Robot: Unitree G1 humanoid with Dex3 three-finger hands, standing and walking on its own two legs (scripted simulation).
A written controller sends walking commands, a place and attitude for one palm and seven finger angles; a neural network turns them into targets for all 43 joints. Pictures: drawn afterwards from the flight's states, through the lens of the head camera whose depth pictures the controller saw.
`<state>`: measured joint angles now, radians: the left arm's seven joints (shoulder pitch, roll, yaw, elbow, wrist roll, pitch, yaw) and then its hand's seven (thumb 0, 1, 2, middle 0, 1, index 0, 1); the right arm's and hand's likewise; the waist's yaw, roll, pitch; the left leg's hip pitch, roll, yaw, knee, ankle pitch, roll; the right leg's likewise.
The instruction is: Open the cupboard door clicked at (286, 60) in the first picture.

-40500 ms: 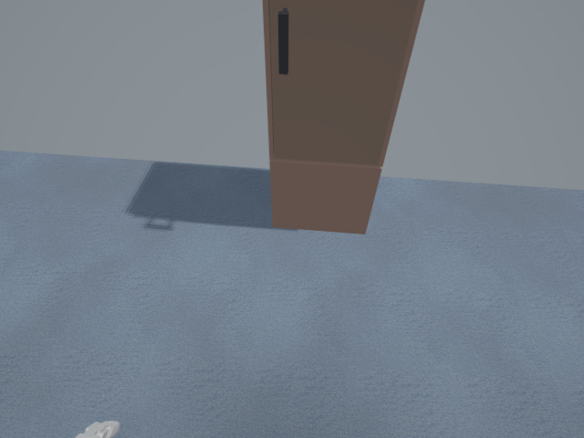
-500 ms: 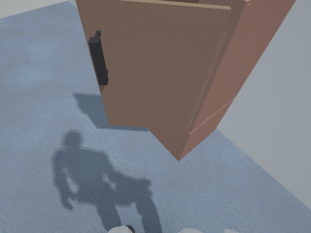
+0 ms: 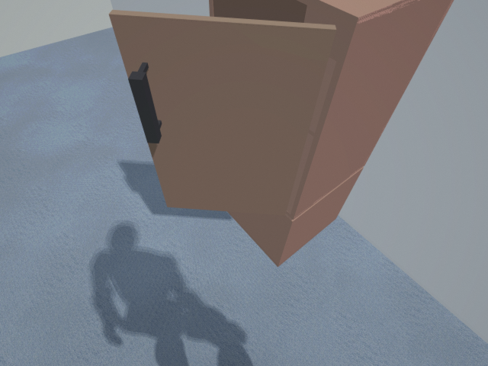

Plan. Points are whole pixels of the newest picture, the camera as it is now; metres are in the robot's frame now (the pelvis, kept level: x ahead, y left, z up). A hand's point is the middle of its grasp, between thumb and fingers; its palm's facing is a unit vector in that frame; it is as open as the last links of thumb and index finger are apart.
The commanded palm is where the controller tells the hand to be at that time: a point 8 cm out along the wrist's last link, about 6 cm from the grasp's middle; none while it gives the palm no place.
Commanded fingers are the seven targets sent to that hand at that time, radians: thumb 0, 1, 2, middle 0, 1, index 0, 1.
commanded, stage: come to a stop and stand still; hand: left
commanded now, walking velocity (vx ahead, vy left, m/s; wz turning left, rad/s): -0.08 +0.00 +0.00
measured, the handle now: (149, 104) +0.57 +0.24 +0.09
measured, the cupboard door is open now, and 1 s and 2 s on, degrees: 47 47 47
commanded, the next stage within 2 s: look again from close up in 0.34 s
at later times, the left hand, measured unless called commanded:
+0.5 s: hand out of the picture +0.01 +0.18 -0.18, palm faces +0.01 -0.98 -0.19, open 7.4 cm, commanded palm none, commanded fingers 0.00 0.90 0.90 -0.20 -0.30 -0.20 -0.30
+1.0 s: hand out of the picture +0.01 +0.17 -0.17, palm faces -0.01 -0.97 -0.23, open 7.4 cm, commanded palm none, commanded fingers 0.00 0.90 0.90 -0.20 -0.30 -0.20 -0.30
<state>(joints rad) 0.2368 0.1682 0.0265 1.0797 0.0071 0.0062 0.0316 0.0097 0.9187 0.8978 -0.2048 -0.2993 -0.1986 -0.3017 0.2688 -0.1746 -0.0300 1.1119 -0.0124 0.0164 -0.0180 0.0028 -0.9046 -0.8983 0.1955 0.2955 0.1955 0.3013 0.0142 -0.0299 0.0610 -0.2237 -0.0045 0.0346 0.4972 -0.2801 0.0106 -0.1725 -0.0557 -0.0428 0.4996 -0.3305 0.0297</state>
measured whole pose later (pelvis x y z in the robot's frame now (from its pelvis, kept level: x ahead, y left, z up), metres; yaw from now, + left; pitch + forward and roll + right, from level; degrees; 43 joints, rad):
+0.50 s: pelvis +0.00 +0.02 +0.00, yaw +0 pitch +0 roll +0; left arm 0.26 0.15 -0.01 1.11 0.02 -0.01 0.05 0.00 0.90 0.90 -0.20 -0.30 -0.20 -0.30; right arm 0.24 -0.17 -0.01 1.08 -0.01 -0.01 -0.02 0.00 -0.92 -0.90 0.20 0.30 0.20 0.30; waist 0.01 -0.01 0.04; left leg -0.21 -0.01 0.04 0.49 -0.27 0.03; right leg -0.14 -0.06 -0.04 0.44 -0.30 0.05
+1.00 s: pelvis -0.01 -0.01 +0.00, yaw -1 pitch -1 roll +1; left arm 0.26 0.17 -0.02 1.08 0.01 -0.01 0.03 0.01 0.90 0.90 -0.20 -0.30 -0.20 -0.30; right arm 0.25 -0.19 0.01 1.08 -0.01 -0.01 -0.01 0.00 -0.91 -0.90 0.20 0.30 0.20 0.30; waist 0.01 0.01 0.04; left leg -0.20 0.01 0.05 0.46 -0.25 0.00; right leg -0.18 -0.04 -0.03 0.51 -0.32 0.01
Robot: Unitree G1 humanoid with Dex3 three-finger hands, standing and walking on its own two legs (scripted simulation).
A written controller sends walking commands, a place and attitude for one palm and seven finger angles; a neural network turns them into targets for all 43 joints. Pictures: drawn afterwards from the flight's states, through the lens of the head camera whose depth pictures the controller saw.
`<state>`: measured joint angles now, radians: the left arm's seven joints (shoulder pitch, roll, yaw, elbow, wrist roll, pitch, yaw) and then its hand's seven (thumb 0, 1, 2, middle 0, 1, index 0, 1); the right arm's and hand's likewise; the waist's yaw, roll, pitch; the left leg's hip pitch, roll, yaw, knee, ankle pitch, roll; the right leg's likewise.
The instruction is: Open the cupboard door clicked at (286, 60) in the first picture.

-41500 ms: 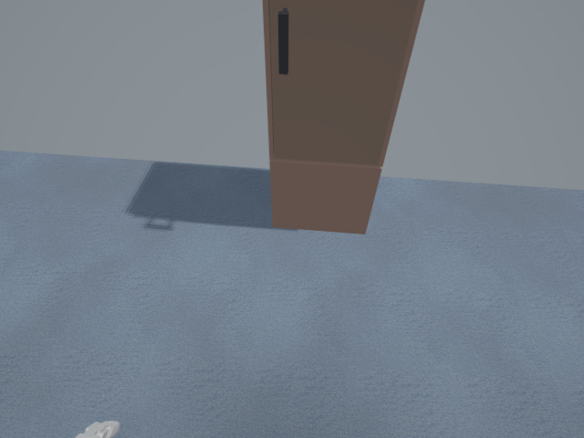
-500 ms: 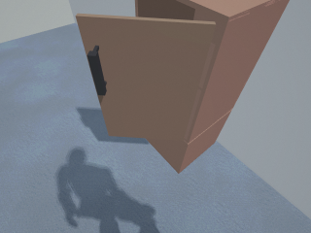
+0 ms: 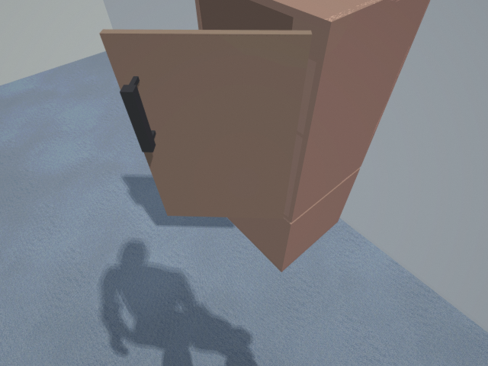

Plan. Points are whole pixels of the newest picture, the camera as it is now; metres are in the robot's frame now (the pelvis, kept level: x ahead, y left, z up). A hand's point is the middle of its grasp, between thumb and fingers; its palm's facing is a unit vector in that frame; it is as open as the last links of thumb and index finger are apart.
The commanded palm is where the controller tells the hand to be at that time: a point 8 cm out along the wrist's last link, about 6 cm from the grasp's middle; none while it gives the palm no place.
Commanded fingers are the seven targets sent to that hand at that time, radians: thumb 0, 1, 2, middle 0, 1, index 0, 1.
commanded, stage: shuffle to correct the standing spot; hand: left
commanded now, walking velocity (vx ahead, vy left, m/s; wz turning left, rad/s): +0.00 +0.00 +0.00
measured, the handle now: (142, 115) +0.58 +0.26 +0.08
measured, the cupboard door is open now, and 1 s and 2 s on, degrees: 47 47 47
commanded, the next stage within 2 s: come to a stop and stand still in 0.28 s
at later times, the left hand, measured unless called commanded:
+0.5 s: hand out of the picture +0.04 +0.21 -0.18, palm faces +0.03 -0.97 -0.22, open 7.4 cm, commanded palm none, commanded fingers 0.00 0.90 0.90 -0.20 -0.30 -0.20 -0.30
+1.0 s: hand out of the picture +0.11 +0.18 -0.17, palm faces +0.03 -0.98 -0.21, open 7.3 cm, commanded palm none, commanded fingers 0.00 0.90 0.90 -0.20 -0.30 -0.20 -0.30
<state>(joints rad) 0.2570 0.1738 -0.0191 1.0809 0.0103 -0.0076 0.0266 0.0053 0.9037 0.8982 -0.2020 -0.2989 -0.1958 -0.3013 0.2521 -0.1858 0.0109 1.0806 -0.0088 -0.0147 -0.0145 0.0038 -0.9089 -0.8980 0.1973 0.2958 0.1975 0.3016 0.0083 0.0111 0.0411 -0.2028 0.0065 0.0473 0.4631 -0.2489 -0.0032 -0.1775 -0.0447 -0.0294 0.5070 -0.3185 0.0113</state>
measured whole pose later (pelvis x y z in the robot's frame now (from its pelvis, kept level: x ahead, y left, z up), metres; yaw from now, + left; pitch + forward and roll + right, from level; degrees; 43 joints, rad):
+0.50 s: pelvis +0.05 +0.02 -0.01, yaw +0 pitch +1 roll +1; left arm 0.27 0.19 0.03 1.07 0.02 0.03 0.03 0.01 0.90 0.90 -0.20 -0.30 -0.20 -0.30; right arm 0.29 -0.16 0.00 1.04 -0.02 -0.03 -0.03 0.00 -0.90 -0.90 0.20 0.30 0.20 0.30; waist 0.01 -0.03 0.07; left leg -0.18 -0.01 0.09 0.52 -0.35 0.04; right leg -0.32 -0.06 -0.06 0.85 -0.55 -0.02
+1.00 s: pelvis +0.04 +0.00 -0.01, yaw +0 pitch +0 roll +1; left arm 0.17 0.17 0.01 1.00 0.01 0.02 0.04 0.00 0.91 0.90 -0.20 -0.30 -0.20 -0.30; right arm 0.20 -0.15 -0.02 1.05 -0.01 0.01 -0.04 0.00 -0.91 -0.90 0.20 0.30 0.20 0.30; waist 0.00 -0.03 0.06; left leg -0.17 0.01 0.08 0.51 -0.33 -0.01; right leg -0.27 -0.02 -0.08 0.58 -0.30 -0.05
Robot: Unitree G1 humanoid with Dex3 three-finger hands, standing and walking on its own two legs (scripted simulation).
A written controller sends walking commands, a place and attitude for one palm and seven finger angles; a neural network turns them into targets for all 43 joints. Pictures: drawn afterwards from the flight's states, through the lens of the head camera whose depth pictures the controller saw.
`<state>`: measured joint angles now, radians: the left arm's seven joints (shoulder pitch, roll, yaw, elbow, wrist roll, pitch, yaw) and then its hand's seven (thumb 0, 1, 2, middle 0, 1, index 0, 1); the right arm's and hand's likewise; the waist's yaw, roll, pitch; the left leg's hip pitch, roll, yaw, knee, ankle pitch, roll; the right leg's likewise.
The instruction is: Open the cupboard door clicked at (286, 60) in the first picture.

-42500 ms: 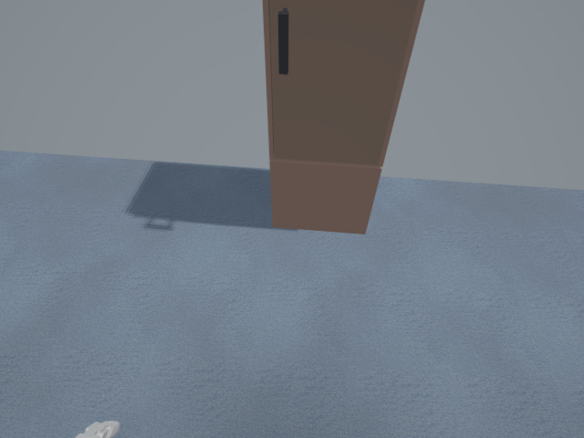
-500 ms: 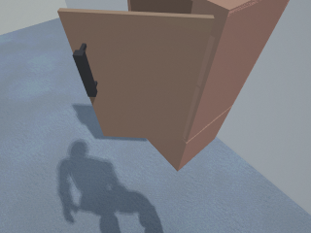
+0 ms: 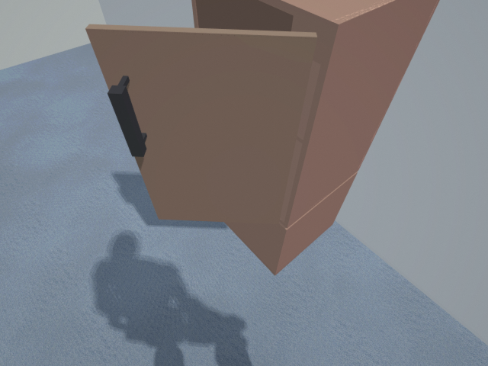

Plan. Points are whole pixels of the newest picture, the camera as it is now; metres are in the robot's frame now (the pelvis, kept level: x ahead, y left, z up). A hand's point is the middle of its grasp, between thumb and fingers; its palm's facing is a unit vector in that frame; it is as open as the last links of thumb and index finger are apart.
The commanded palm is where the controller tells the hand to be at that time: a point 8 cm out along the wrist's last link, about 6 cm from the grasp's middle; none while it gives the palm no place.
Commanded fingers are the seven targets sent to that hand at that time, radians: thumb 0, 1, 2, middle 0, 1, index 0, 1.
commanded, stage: come to a stop and stand still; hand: left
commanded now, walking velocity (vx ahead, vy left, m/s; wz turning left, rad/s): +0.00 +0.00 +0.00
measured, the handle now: (132, 117) +0.54 +0.27 +0.09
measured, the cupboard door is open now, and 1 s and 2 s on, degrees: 47 47 47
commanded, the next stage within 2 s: look again from close up in 0.44 s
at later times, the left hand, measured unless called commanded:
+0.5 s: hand out of the picture -0.05 +0.17 -0.17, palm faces +0.05 -0.98 -0.17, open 7.4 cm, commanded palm none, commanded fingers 0.00 0.90 0.90 -0.20 -0.30 -0.20 -0.30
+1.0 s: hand out of the picture +0.00 +0.21 -0.16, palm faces +0.04 -0.97 -0.24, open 7.4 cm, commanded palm none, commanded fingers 0.00 0.90 0.90 -0.20 -0.30 -0.20 -0.30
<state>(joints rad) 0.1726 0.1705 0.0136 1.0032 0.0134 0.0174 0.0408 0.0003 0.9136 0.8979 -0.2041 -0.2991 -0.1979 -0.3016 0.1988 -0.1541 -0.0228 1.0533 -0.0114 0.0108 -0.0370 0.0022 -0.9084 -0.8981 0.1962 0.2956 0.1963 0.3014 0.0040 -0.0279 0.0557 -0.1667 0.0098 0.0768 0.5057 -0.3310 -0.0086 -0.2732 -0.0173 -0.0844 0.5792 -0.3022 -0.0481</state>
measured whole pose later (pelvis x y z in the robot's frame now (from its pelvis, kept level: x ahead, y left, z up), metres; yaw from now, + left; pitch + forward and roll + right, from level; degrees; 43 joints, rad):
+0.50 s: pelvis -0.02 +0.00 +0.01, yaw +1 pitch -1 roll +1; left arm 0.31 0.15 -0.01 1.12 0.01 0.00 0.03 0.01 0.90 0.90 -0.20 -0.30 -0.20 -0.30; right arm 0.33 -0.11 0.02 1.14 -0.01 -0.01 -0.02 0.00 -0.90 -0.90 0.20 0.30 0.20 0.30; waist 0.02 -0.02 0.03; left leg -0.15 0.01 0.07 0.40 -0.23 0.00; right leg -0.23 -0.01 -0.10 0.42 -0.18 -0.04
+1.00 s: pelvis -0.01 +0.03 +0.01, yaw +0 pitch -1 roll +1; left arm 0.26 0.14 -0.01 1.11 0.01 -0.02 0.04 0.01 0.92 0.90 -0.20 -0.30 -0.20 -0.30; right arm 0.32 -0.15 0.02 1.10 -0.01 -0.03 -0.02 0.01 -0.91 -0.90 0.20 0.30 0.20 0.30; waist 0.00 0.04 0.02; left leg -0.14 -0.03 0.08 0.42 -0.28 0.04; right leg -0.24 -0.05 -0.08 0.49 -0.24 -0.01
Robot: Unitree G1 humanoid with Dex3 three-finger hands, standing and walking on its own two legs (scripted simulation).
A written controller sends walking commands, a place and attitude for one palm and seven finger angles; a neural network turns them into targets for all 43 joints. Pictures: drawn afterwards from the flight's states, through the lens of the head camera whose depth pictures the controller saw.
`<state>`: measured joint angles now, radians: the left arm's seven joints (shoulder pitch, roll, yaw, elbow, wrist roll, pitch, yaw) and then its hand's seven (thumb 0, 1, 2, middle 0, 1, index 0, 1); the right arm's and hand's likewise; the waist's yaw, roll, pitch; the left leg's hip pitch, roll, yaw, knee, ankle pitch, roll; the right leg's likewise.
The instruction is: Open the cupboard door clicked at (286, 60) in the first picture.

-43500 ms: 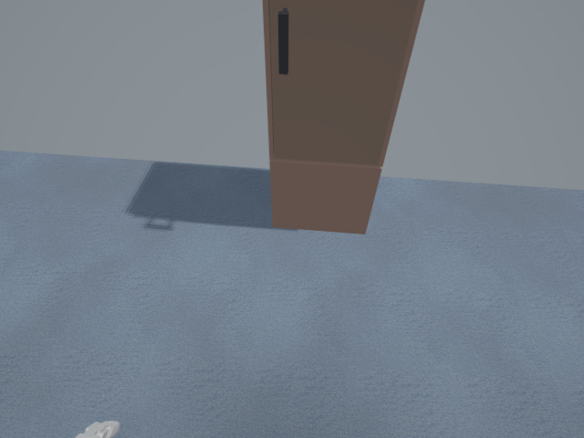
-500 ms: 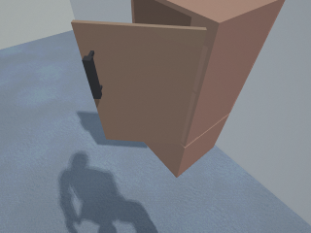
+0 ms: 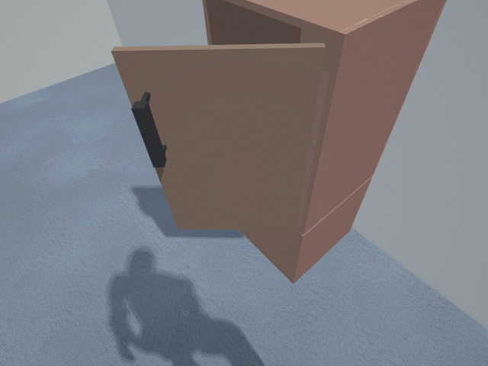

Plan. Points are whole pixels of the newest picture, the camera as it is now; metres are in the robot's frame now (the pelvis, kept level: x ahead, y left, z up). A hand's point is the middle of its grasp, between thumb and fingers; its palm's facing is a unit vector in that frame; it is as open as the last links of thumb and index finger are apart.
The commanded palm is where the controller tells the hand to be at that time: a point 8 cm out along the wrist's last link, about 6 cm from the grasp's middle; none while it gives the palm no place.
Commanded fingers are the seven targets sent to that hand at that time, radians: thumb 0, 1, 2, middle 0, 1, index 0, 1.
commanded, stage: look again from close up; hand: left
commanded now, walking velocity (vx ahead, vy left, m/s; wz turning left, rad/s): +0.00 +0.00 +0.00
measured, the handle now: (153, 130) +0.55 +0.23 +0.08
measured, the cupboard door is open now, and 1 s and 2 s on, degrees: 47 47 47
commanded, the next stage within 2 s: raise the hand with hooked fingers in 0.04 s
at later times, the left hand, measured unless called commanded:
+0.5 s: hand (150, 324) +0.19 +0.17 -0.01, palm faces +0.01 -1.00 -0.03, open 8.3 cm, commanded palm +0.14 +0.24 -0.03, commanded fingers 0.00 0.46 0.71 -0.23 -0.58 -0.23 -0.58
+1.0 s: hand (113, 298) +0.21 +0.22 +0.03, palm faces +0.07 -1.00 -0.05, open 11.2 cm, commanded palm +0.18 +0.27 +0.02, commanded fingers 0.00 -0.13 0.46 -0.27 -0.96 -0.27 -0.96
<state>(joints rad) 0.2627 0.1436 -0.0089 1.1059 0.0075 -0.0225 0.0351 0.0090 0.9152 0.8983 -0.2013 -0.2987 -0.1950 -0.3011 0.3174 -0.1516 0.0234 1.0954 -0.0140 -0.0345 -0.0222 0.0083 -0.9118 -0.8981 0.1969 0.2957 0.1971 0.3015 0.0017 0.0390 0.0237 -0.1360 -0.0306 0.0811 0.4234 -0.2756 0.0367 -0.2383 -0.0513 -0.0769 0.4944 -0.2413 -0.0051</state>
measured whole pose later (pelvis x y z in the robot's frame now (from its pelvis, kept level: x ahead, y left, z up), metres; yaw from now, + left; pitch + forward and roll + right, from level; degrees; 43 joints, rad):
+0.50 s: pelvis -0.01 -0.03 -0.04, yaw +0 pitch +9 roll +1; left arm 0.39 0.20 0.20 0.19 -0.26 -0.54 -0.34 0.01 0.68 0.80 -0.22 -0.44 -0.21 -0.45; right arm 0.13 -0.28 -0.07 0.56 0.02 -0.27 0.00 0.01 -0.90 -0.90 0.20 0.30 0.20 0.30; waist -0.01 -0.05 -0.10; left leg -0.54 0.02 0.07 0.85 -0.43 0.00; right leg -0.63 -0.03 -0.08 0.88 -0.40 -0.05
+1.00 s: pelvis -0.02 -0.01 -0.04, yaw +1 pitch +9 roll +0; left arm 0.30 0.30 0.33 0.05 -0.37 -0.25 -0.35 0.01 0.10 0.55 -0.26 -0.82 -0.26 -0.82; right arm 0.31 -0.21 0.03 0.58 0.04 -0.23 -0.06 0.01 -0.90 -0.90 0.20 0.30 0.20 0.30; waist -0.02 0.03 -0.08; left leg -0.58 0.02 0.04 0.88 -0.46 0.01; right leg -0.64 -0.03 -0.11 0.85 -0.37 -0.03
